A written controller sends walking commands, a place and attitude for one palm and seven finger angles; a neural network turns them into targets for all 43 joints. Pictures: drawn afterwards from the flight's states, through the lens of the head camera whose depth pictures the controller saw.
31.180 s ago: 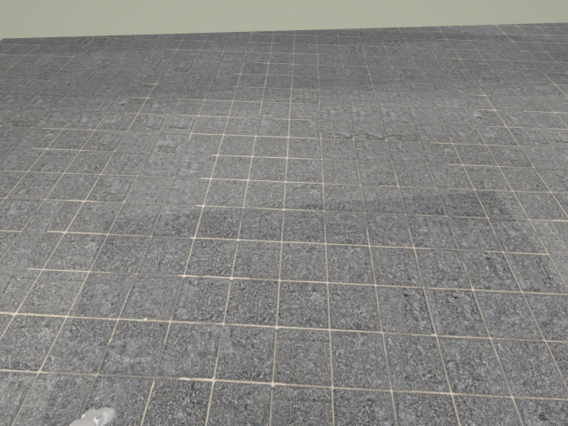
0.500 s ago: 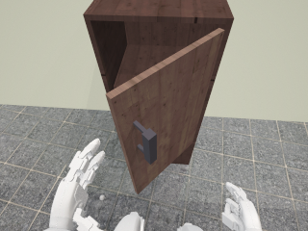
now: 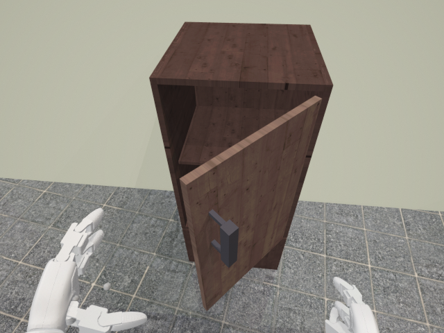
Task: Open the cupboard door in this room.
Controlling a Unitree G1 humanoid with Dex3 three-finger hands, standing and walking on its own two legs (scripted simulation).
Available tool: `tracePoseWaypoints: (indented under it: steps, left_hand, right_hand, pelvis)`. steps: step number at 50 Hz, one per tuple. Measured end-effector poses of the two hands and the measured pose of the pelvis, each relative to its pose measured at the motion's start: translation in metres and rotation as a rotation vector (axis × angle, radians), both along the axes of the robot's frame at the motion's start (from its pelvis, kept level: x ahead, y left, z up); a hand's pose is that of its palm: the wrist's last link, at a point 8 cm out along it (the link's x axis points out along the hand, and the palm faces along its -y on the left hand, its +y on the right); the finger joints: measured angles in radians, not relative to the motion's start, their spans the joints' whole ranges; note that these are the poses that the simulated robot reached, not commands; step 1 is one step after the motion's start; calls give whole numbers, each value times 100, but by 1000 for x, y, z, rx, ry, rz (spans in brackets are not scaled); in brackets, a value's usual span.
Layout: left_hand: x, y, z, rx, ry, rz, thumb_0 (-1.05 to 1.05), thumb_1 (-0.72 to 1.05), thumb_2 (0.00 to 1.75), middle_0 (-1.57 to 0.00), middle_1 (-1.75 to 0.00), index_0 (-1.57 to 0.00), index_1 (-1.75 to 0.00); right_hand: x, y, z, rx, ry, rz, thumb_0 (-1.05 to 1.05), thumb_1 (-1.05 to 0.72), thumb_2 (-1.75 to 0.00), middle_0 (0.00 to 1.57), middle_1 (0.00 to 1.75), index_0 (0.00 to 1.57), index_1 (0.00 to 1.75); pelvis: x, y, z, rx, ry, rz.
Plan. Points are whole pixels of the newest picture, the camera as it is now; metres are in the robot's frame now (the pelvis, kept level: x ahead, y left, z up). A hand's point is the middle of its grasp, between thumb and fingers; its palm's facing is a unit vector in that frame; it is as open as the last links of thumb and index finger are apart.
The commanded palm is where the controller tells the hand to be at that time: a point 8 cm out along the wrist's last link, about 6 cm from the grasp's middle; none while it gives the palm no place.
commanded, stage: draw the hand back to the body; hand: left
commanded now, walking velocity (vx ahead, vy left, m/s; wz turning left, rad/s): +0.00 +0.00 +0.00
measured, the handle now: (221, 237) +0.31 +0.03 +0.00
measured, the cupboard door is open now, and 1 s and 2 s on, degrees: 48 48 48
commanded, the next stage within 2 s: step back with the hand held close in 0.88 s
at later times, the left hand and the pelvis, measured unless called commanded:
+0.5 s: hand (28, 221) +0.20 +0.26 +0.20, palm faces +0.43 -0.81 -0.39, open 9.1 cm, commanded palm +0.15 +0.31 +0.21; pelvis +0.01 +0.01 +0.04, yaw -1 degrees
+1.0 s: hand (41, 225) +0.20 +0.24 +0.20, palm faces +0.44 -0.82 -0.37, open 7.4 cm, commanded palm +0.15 +0.28 +0.21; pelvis +0.01 -0.02 +0.04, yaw -1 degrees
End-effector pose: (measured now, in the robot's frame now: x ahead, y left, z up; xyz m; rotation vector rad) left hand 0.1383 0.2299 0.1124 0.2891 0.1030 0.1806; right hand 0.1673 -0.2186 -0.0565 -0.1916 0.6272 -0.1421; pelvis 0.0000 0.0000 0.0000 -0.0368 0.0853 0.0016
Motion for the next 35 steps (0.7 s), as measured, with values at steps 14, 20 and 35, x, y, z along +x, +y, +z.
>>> tracePoseWaypoints:
  steps: [14, 20, 35]
  left_hand:
    - [15, 45, 57, 116, -125, 131, 0, 22, 61, -19, -30, -18, -30]
    - [20, 59, 81, 160, -195, 162, 0, 43, 70, -19, -30, -19, -30]
    - [22, 66, 99, 168, -252, 225, 1, 84, 88, -21, -30, -20, -30]
  right_hand:
    - [20, 25, 19, 13, -13, 80, 2, -90, -90, 20, 30, 20, 30]
    - [26, 24, 26, 9, -12, 93, 2, -90, -90, 20, 30, 20, 30]
    - [17, -2, 25, -8, 44, 69, 2, -90, -90, 20, 30, 20, 30]
  pelvis:
    - [13, 13, 26, 13, -94, -1]
    - [14, 12, 33, 18, -120, -7]
    - [11, 1, 40, 24, -152, -11]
